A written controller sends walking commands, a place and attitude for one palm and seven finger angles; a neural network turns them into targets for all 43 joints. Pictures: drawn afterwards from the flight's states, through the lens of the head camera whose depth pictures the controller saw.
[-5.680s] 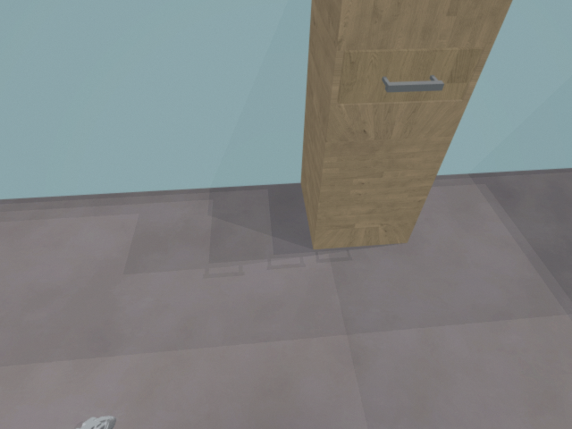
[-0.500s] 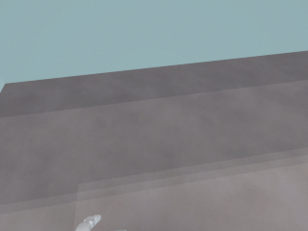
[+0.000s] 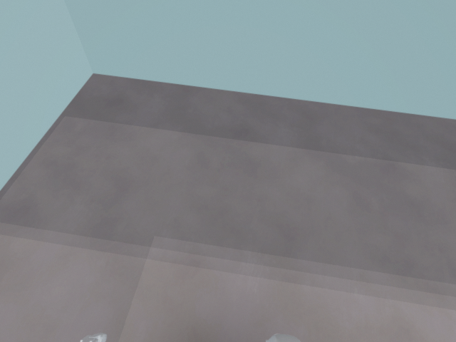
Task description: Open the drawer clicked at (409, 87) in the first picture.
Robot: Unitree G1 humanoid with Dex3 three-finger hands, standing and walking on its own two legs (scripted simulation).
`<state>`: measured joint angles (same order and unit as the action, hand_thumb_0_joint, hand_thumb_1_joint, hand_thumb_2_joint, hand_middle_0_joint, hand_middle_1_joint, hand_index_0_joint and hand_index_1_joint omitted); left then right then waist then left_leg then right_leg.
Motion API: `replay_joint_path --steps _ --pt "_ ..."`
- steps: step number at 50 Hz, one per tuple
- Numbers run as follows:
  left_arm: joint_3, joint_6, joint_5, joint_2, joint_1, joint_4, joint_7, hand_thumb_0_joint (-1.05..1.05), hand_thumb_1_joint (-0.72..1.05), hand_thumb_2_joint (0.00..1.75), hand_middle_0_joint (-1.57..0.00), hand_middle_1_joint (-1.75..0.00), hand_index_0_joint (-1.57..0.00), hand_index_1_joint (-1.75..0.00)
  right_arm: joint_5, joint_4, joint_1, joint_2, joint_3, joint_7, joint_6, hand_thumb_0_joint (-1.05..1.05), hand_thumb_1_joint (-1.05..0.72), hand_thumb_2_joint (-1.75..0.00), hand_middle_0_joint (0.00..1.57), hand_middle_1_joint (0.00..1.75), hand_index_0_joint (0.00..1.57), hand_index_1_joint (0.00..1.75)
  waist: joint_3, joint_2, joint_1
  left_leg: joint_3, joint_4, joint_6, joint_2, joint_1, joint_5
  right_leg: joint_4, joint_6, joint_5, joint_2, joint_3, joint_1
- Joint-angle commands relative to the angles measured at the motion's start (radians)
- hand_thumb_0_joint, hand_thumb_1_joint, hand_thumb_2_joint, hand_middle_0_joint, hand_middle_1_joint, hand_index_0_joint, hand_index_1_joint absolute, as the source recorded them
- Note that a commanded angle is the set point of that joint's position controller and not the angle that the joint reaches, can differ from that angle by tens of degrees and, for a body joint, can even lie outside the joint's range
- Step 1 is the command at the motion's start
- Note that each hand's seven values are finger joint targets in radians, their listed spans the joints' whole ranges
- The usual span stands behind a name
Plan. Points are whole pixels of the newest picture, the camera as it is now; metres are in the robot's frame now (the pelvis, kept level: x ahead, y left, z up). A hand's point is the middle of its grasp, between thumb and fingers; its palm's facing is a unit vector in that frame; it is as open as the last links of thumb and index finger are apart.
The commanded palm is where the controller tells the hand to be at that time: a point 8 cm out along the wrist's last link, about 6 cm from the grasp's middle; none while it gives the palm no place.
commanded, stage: turn to face it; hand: left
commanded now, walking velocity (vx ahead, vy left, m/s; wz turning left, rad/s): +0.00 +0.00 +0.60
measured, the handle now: out of the picture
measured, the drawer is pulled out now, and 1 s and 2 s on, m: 0.00 0.00 0.00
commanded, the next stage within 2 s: none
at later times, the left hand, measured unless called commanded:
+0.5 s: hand out of the picture -0.04 +0.14 -0.15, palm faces +0.36 -0.89 -0.27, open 7.4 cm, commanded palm none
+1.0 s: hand out of the picture -0.08 +0.19 -0.15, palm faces +0.60 -0.75 -0.27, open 7.4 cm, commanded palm none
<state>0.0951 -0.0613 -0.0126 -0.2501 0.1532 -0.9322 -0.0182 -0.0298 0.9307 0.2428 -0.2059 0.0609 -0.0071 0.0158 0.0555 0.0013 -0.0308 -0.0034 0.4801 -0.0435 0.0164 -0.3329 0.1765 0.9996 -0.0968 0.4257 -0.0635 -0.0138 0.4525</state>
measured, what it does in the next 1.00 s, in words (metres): steps on the spot, turning left: right foot, then left foot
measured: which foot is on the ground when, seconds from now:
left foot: down 0.00-0.16, up 0.18-0.62, down 0.64-1.00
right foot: up 0.00-0.14, down 0.16-0.64, up 0.66-1.00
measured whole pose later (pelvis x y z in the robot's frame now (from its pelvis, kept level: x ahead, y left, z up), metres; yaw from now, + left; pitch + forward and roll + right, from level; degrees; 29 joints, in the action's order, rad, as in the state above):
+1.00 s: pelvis -0.05 -0.05 +0.00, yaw +37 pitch +0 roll +0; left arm 0.07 -0.06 -0.01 -0.25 0.13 -0.87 -0.01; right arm -0.03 0.91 0.19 -0.22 0.05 0.01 0.04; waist 0.07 -0.01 -0.03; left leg -0.09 0.50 -0.01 0.03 -0.28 0.23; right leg 0.87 -0.10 0.43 -0.07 -0.01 0.41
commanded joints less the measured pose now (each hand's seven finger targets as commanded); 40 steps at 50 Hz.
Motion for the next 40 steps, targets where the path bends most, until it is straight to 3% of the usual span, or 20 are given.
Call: replay_joint_path --steps 1,4,6,7,8,9,10,11,13,15,23,27,29,30,31,32,33,35,37,40 --pt "-0.006 0.034 0.007 -0.039 -0.051 0.11 -0.005 0.0 0.9 0.9 -0.2 -0.3 -0.2 -0.3 0.002 -0.057 0.039 -0.211 0.06 -0.003 -0.001 0.0 -0.9 -0.9 0.2 0.3 0.2 0.3 -0.127 -0.162 -0.024 -0.342 -0.123 -0.136 -0.257 0.205 -0.294 -0.139 0.009 0.036 0.012 0.017 0.025" --pt "-0.006 0.036 0.015 -0.042 0.011 0.102 -0.009 0.0 0.9 0.9 -0.2 -0.3 -0.2 -0.3 0.001 -0.078 -0.014 -0.22 0.066 0.003 0.012 0.0 -0.9 -0.9 0.2 0.3 0.2 0.3 -0.122 -0.18 0.002 -0.373 -0.123 -0.114 -0.219 0.084 -0.215 -0.297 0.027 0.004 0.045 0.0 -0.133" --pt "0.002 0.042 0.013 -0.064 0.103 0.084 -0.011 0.0 0.9 0.9 -0.2 -0.3 -0.2 -0.3 0.006 -0.097 -0.069 -0.212 0.07 0.009 0.018 0.0 -0.9 -0.9 0.2 0.3 0.2 0.3 -0.12 -0.156 0.049 -0.346 -0.086 -0.062 -0.159 -0.042 -0.091 -0.502 0.04 -0.131 0.05 -0.02 -0.308" --pt "0.013 0.048 0.005 -0.106 0.155 0.078 -0.016 0.0 0.9 0.9 -0.2 -0.3 -0.2 -0.3 0.012 -0.113 -0.08 -0.175 0.067 0.014 0.023 0.0 -0.9 -0.9 0.2 0.3 0.2 0.3 -0.126 -0.042 0.076 -0.291 0.007 -0.004 -0.09 -0.172 0.076 -0.652 0.068 -0.137 -0.035 0.044 -0.435" --pt "0.031 0.058 -0.017 -0.211 0.152 0.092 -0.024 0.0 0.9 0.9 -0.2 -0.3 -0.2 -0.3 0.019 -0.135 -0.066 -0.096 0.057 0.016 0.025 0.0 -0.9 -0.9 0.2 0.3 0.2 0.3 -0.1 0.283 0.082 -0.086 0.291 0.085 0.057 -0.361 0.294 -0.807 0.172 0.022 -0.334 0.376 -0.48" --pt "0.021 0.05 -0.009 -0.227 0.082 0.122 -0.027 0.0 0.9 0.9 -0.2 -0.3 -0.2 -0.3 0.007 -0.145 -0.104 -0.143 0.067 0.017 0.025 0.0 -0.9 -0.9 0.2 0.3 0.2 0.3 -0.056 0.288 0.077 -0.069 0.509 0.085 0.031 -0.322 0.384 -0.829 0.235 0.017 -0.446 0.424 -0.272" --pt "0.013 0.054 -0.008 -0.186 0.006 0.147 -0.027 0.0 0.9 0.9 -0.2 -0.3 -0.2 -0.3 0.002 -0.133 -0.082 -0.161 0.072 0.026 0.035 0.0 -0.9 -0.9 0.2 0.3 0.2 0.3 -0.017 0.186 0.032 -0.096 0.637 0.076 0.0 -0.274 0.311 -0.837 0.235 0.061 -0.397 0.33 -0.144" --pt "0.012 0.057 -0.007 -0.154 -0.049 0.157 -0.029 0.0 0.9 0.9 -0.2 -0.3 -0.2 -0.3 0.0 -0.115 -0.057 -0.143 0.073 0.029 0.046 0.0 -0.9 -0.9 0.2 0.3 0.2 0.3 0.0 0.214 -0.001 -0.088 0.69 0.082 -0.011 -0.271 0.281 -0.828 0.205 0.035 -0.343 0.289 -0.122" --pt "-0.012 0.068 -0.006 -0.099 -0.073 0.153 -0.02 0.0 0.9 0.9 -0.2 -0.3 -0.2 -0.3 -0.002 -0.075 -0.034 -0.131 0.065 0.038 0.049 0.0 -0.9 -0.9 0.2 0.3 0.2 0.3 0.054 0.167 -0.023 -0.037 0.762 0.104 -0.04 -0.271 0.176 -0.749 0.177 -0.194 -0.249 0.098 -0.137" --pt "-0.015 0.075 -0.007 -0.098 -0.013 0.139 -0.018 0.0 0.9 0.9 -0.2 -0.3 -0.2 -0.3 0.004 -0.072 -0.028 -0.118 0.058 0.04 0.046 0.0 -0.9 -0.9 0.2 0.3 0.2 0.3 0.007 0.18 -0.005 -0.013 0.741 0.121 -0.037 -0.286 0.157 -0.695 0.177 -0.352 -0.227 0.018 -0.251" --pt "0.0 0.067 -0.018 -0.16 0.141 0.083 -0.015 0.0 0.9 0.9 -0.2 -0.3 -0.2 -0.3 0.013 -0.111 -0.18 -0.101 0.033 0.04 0.042 0.0 -0.9 -0.9 0.2 0.3 0.2 0.3 -0.052 0.198 0.081 0.07 0.425 0.132 -0.056 -0.194 0.262 -0.623 0.219 -0.601 -0.302 -0.035 -0.4" --pt "0.012 0.059 -0.02 -0.184 0.132 0.076 -0.013 0.0 0.9 0.9 -0.2 -0.3 -0.2 -0.3 0.02 -0.11 -0.154 -0.103 0.022 0.036 0.027 0.0 -0.9 -0.9 0.2 0.3 0.2 0.3 -0.11 0.235 0.081 0.112 0.24 0.107 -0.047 -0.079 0.267 -0.55 0.213 -0.676 -0.325 -0.071 -0.426" --pt "0.016 0.054 -0.013 -0.184 0.111 0.073 -0.01 0.0 0.9 0.9 -0.2 -0.3 -0.2 -0.3 0.018 -0.098 -0.097 -0.12 0.026 0.032 0.017 0.0 -0.9 -0.9 0.2 0.3 0.2 0.3 -0.134 0.211 0.047 0.127 0.063 0.093 -0.043 0.041 0.137 -0.464 0.167 -0.635 -0.313 -0.129 -0.385" --pt "0.016 0.049 -0.004 -0.174 0.103 0.076 -0.006 0.0 0.9 0.9 -0.2 -0.3 -0.2 -0.3 0.016 -0.084 -0.047 -0.151 0.035 0.033 0.01 0.0 -0.9 -0.9 0.2 0.3 0.2 0.3 -0.159 0.132 0.013 0.101 -0.062 0.078 -0.053 0.176 -0.006 -0.36 0.122 -0.558 -0.288 -0.164 -0.299" --pt "0.01 0.045 0.003 -0.126 0.107 0.098 -0.002 0.0 0.9 0.9 -0.2 -0.3 -0.2 -0.3 0.011 -0.078 0.011 -0.253 0.057 0.028 -0.002 0.0 -0.9 -0.9 0.2 0.3 0.2 0.3 -0.208 -0.133 -0.02 -0.151 -0.131 0.005 -0.239 0.367 -0.251 -0.141 0.052 -0.267 -0.188 -0.199 -0.079" --pt "-0.013 0.041 0.001 -0.067 0.055 0.145 0.002 0.0 0.9 0.9 -0.2 -0.3 -0.2 -0.3 0.016 -0.065 0.069 -0.336 0.078 0.019 0.0 0.0 -0.9 -0.9 0.2 0.3 0.2 0.3 -0.195 -0.353 -0.053 -0.381 -0.109 -0.12 -0.441 0.437 -0.696 0.03 -0.005 0.253 -0.084 -0.146 0.161" --pt "-0.011 0.03 -0.006 -0.097 0.006 0.155 -0.003 0.0 0.9 0.9 -0.2 -0.3 -0.2 -0.3 0.015 -0.041 0.102 -0.322 0.073 0.015 0.008 0.0 -0.9 -0.9 0.2 0.3 0.2 0.3 -0.183 -0.226 -0.064 -0.307 -0.082 -0.173 -0.457 0.383 -0.67 0.122 0.011 0.228 -0.091 -0.066 0.148" --pt "-0.001 0.024 -0.004 -0.089 -0.021 0.128 -0.003 0.0 0.9 0.9 -0.2 -0.3 -0.2 -0.3 0.008 -0.061 0.001 -0.258 0.056 -0.002 0.004 0.0 -0.9 -0.9 0.2 0.3 0.2 0.3 -0.092 -0.249 -0.029 -0.257 -0.108 -0.139 -0.337 0.25 -0.486 0.166 0.009 0.102 -0.088 -0.02 0.156" --pt "0.002 0.026 -0.003 -0.094 0.01 0.105 0.009 0.0 0.9 0.9 -0.2 -0.3 -0.2 -0.3 0.007 -0.09 -0.087 -0.228 0.041 -0.002 0.0 0.0 -0.9 -0.9 0.2 0.3 0.2 0.3 -0.046 -0.181 0.01 -0.192 -0.125 -0.097 -0.266 0.163 -0.394 0.164 0.004 0.002 -0.074 -0.014 0.111" --pt "0.0 0.027 -0.002 -0.089 0.032 0.099 0.008 0.0 0.9 0.9 -0.2 -0.3 -0.2 -0.3 0.01 -0.092 -0.073 -0.229 0.042 -0.001 -0.005 0.0 -0.9 -0.9 0.2 0.3 0.2 0.3 -0.083 -0.135 0.016 -0.188 -0.126 -0.096 -0.233 0.206 -0.394 0.107 -0.006 -0.036 -0.049 -0.01 0.09"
